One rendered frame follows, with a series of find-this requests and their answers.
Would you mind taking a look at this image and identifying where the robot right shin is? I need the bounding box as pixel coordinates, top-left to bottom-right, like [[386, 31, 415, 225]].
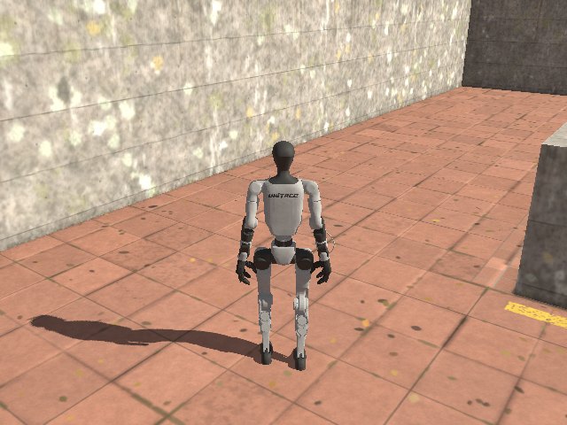
[[295, 297, 308, 358]]

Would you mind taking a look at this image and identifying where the right robot upper arm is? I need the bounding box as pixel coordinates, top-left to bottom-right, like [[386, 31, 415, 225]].
[[302, 180, 322, 229]]

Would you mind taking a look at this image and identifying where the humanoid robot head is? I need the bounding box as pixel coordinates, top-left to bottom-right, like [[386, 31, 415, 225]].
[[268, 141, 299, 184]]

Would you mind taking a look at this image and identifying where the left robot upper arm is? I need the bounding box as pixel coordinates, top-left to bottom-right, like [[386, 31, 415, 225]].
[[245, 180, 265, 229]]

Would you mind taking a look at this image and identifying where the robot left forearm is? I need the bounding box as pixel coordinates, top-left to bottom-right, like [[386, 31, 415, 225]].
[[237, 216, 254, 261]]

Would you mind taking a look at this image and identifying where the left robot hand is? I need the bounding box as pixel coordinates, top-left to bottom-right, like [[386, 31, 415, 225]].
[[236, 260, 257, 285]]

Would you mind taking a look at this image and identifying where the right robot hand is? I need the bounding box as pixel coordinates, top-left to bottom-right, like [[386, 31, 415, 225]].
[[310, 259, 331, 284]]

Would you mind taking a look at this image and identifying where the robot right forearm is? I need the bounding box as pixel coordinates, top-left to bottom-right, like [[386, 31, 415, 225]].
[[313, 216, 330, 261]]

